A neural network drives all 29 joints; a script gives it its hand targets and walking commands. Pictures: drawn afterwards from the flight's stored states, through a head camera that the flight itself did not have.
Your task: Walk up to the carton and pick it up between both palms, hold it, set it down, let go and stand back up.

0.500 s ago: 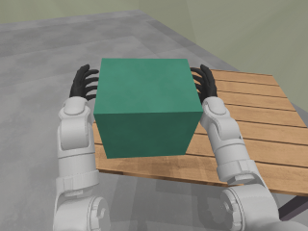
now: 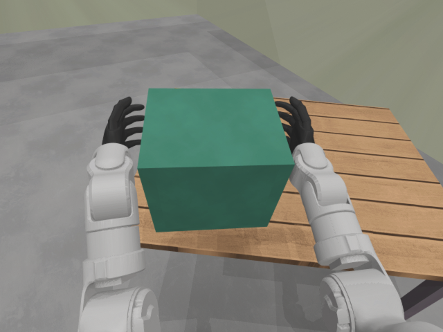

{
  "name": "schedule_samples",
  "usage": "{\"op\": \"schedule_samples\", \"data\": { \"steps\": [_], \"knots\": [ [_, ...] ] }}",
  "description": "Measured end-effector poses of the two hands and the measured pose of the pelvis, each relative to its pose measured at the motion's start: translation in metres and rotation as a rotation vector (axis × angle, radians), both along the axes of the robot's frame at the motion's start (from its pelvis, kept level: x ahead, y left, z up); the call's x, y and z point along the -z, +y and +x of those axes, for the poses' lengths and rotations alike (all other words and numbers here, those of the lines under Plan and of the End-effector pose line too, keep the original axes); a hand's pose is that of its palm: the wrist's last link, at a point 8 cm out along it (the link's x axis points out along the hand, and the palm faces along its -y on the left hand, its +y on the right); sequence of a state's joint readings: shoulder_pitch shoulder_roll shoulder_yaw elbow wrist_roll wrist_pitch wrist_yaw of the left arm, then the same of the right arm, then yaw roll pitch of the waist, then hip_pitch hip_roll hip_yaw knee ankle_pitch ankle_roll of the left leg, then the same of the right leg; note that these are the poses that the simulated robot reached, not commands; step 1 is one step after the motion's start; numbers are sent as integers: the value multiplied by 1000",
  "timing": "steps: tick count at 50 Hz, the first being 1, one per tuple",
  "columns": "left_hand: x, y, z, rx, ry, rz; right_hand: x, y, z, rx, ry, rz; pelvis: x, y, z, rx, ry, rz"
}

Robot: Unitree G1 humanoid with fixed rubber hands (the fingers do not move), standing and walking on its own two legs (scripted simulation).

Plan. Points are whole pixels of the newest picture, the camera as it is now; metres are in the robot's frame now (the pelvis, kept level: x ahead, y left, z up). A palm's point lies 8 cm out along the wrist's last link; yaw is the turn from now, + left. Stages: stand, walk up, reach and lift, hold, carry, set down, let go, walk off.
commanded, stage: hold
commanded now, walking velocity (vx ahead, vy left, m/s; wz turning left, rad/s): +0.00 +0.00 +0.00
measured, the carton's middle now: (211, 162) +0.37 +0.00 +0.13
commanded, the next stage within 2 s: none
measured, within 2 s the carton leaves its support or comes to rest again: neither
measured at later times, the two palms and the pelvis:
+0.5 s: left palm (116, 143) +0.35 +0.15 +0.19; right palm (299, 140) +0.36 -0.16 +0.19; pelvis +0.00 -0.01 +0.00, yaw +1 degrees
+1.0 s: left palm (119, 144) +0.35 +0.15 +0.19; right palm (303, 142) +0.35 -0.16 +0.18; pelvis +0.00 +0.00 +0.00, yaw +0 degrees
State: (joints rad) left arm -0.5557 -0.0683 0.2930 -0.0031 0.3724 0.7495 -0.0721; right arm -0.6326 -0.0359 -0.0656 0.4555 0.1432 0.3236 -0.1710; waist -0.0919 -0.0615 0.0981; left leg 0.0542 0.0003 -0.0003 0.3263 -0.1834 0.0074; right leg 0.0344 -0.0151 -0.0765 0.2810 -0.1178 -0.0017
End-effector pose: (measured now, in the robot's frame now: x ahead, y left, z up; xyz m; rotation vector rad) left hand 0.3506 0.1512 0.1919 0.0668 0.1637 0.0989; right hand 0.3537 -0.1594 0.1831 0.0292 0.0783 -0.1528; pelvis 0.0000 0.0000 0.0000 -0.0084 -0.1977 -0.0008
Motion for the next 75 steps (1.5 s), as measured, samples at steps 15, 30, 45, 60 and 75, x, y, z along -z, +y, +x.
{"op": "schedule_samples", "data": {
  "steps": [15,30,45,60,75],
  "knots": [
    [-6,-6,1,6,-2,7,-3,-5,2,-1,-6,5,0,-6,0,-9,0,2],
    [-6,3,2,-1,-23,-6,-7,3,5,-7,-26,3,0,-6,0,-18,21,1],
    [-1,-2,-1,6,-11,3,0,-1,-2,3,-16,16,0,-2,0,-8,4,0],
    [-2,-7,-1,6,-4,-3,-3,-7,-1,3,-10,-2,0,-7,-4,-14,9,2],
    [-4,1,3,-7,-3,8,-3,1,6,-9,-8,3,0,-5,-1,-15,14,3]
  ]
}}
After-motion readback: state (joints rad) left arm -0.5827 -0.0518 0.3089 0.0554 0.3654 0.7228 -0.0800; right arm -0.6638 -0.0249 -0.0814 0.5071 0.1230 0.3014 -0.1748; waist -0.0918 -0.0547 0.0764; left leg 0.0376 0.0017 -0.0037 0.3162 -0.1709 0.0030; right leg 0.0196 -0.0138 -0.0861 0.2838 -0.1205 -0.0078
